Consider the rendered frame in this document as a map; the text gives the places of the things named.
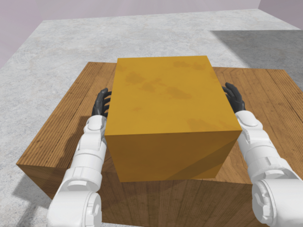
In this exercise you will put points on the robot right forearm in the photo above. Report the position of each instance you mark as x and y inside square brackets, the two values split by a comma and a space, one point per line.
[258, 151]

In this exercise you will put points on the right robot upper arm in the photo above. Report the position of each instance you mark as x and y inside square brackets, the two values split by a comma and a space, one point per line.
[278, 202]

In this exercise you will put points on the robot left forearm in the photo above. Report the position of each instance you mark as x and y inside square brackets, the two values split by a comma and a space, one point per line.
[85, 171]

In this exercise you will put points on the carton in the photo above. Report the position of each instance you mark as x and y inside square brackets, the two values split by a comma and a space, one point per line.
[169, 119]

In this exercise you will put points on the pedestal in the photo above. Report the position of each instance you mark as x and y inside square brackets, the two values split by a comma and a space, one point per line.
[224, 201]

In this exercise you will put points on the left robot upper arm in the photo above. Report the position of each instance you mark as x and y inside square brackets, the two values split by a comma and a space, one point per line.
[75, 209]

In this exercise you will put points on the left robot hand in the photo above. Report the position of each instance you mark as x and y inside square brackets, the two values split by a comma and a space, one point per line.
[99, 108]

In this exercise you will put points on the right robot hand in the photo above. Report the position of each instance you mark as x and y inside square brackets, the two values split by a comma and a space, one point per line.
[234, 97]

